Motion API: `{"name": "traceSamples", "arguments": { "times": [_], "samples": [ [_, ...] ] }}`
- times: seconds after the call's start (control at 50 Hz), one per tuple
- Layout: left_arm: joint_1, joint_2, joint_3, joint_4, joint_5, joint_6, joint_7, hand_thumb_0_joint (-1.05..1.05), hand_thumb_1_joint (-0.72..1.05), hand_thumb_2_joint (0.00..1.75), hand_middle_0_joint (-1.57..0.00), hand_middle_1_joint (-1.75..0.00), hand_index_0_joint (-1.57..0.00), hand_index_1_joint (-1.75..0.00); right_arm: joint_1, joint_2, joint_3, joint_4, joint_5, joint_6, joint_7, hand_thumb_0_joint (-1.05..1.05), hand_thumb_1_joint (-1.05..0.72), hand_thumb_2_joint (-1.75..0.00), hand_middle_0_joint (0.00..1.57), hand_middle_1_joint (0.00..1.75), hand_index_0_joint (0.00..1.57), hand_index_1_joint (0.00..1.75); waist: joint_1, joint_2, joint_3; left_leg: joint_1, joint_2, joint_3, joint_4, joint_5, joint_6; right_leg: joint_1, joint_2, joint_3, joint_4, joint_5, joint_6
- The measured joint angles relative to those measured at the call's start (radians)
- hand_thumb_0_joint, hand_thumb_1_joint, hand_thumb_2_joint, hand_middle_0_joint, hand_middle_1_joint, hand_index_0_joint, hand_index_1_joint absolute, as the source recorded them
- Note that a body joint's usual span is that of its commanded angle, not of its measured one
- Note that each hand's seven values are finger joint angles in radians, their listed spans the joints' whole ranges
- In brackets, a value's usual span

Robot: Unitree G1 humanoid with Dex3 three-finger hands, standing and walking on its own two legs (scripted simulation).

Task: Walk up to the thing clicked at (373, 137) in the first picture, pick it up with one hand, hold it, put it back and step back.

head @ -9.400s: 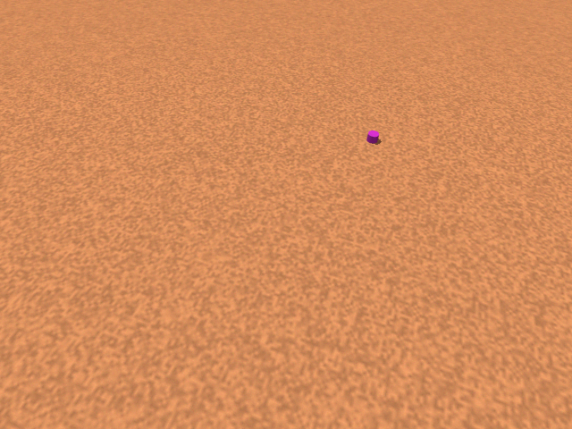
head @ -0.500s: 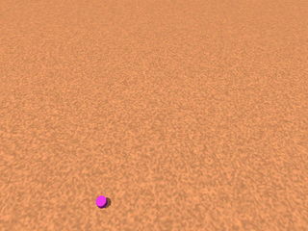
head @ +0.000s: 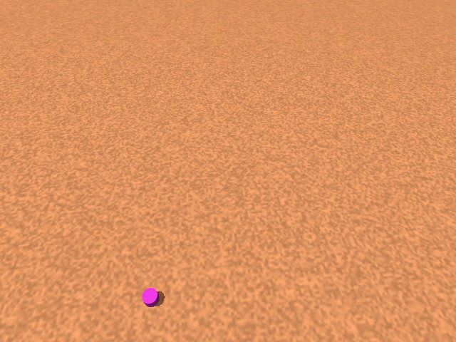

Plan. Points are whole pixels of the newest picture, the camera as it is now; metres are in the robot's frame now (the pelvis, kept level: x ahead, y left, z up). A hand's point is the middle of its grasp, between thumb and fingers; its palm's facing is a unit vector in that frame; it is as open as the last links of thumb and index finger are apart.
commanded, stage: rise first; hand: left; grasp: from above
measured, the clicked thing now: (150, 297) +0.44 +0.30 -0.76
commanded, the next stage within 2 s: none
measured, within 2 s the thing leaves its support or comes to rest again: neither
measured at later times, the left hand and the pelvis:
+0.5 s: hand out of the picture +0.13 +0.27 -0.19, palm faces -0.09 -0.91 -0.40, open 12.5 cm; pelvis -0.01 +0.01 -0.04, yaw +0 degrees
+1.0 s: hand out of the picture +0.12 +0.28 -0.24, palm faces -0.18 -0.86 -0.48, open 14.1 cm; pelvis -0.01 +0.02 -0.10, yaw +0 degrees
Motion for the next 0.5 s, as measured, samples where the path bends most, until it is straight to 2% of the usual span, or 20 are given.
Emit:
{"name": "traceSamples", "arguments": {
  "times": [0.08,0.12,0.16,0.2,0.24,0.32,0.4,0.5],
  "samples": [
    [-0.001,-0.001,0.000,-0.002,0.001,0.001,0.000,0.01,0.90,0.90,-0.20,-0.31,-0.20,-0.31,-0.001,0.000,-0.001,0.001,0.000,-0.001,0.000,0.00,-0.90,-0.90,0.20,0.30,0.21,0.30,0.001,0.001,0.000,0.000,-0.001,0.001,-0.002,0.000,0.000,-0.002,-0.001,0.001,0.002,-0.002,0.000],
    [-0.003,-0.012,0.014,-0.052,-0.019,-0.002,0.012,0.01,0.88,0.91,-0.19,-0.33,-0.20,-0.33,0.032,0.002,0.001,-0.084,0.032,-0.006,-0.018,0.00,-0.90,-0.90,0.20,0.30,0.21,0.30,-0.004,0.005,-0.005,-0.049,-0.002,-0.008,0.040,-0.013,0.004,-0.045,-0.003,-0.007,0.038,-0.015,0.000],
    [-0.056,-0.029,0.045,-0.055,-0.019,-0.013,0.014,0.01,0.83,0.92,-0.19,-0.37,-0.19,-0.37,0.054,0.013,0.001,-0.160,0.049,-0.024,-0.031,0.00,-0.90,-0.90,0.20,0.30,0.20,0.30,-0.006,0.007,0.006,-0.105,-0.004,-0.018,0.088,-0.027,0.006,-0.095,-0.006,-0.015,0.082,-0.030,-0.001],
    [-0.117,-0.032,0.075,-0.047,0.001,-0.009,0.004,0.01,0.75,0.92,-0.18,-0.44,-0.18,-0.45,0.059,0.033,-0.004,-0.213,0.052,-0.029,-0.037,0.00,-0.90,-0.90,0.20,0.30,0.20,0.30,-0.007,0.004,0.010,-0.166,-0.002,-0.021,0.137,-0.041,0.005,-0.155,-0.005,-0.016,0.130,-0.045,-0.002],
    [-0.163,-0.024,0.106,-0.046,0.037,-0.011,-0.014,0.01,0.66,0.92,-0.17,-0.54,-0.18,-0.54,0.063,0.059,-0.012,-0.255,0.046,-0.033,-0.037,0.00,-0.90,-0.90,0.20,0.30,0.20,0.30,-0.013,-0.004,0.002,-0.231,0.000,-0.022,0.188,-0.058,0.004,-0.220,-0.004,-0.015,0.182,-0.061,-0.003],
    [-0.179,-0.008,0.150,-0.095,0.110,0.010,-0.034,0.01,0.42,0.92,-0.15,-0.73,-0.17,-0.72,0.091,0.099,-0.028,-0.325,0.037,-0.033,-0.029,0.00,-0.89,-0.90,0.20,0.30,0.21,0.30,-0.022,-0.016,-0.032,-0.327,0.004,-0.017,0.282,-0.100,0.004,-0.320,-0.003,-0.006,0.276,-0.101,-0.004],
    [-0.138,-0.015,0.143,-0.173,0.148,0.072,-0.019,0.01,0.14,0.92,-0.13,-0.88,-0.15,-0.86,0.124,0.108,-0.031,-0.379,0.041,-0.024,-0.024,0.00,-0.88,-0.89,0.20,0.30,0.21,0.30,-0.025,-0.007,-0.064,-0.377,0.003,-0.017,0.344,-0.135,0.009,-0.365,-0.006,-0.004,0.327,-0.130,0.002],
    [-0.077,-0.026,0.133,-0.254,0.166,0.135,-0.004,0.00,-0.20,0.95,-0.10,-0.99,-0.12,-0.97,0.127,0.104,-0.035,-0.438,0.040,-0.042,-0.018,0.01,-0.87,-0.89,0.20,0.30,0.21,0.30,-0.028,0.003,-0.093,-0.469,0.002,-0.017,0.452,-0.189,0.016,-0.451,-0.010,0.000,0.424,-0.177,0.010]
  ]
}}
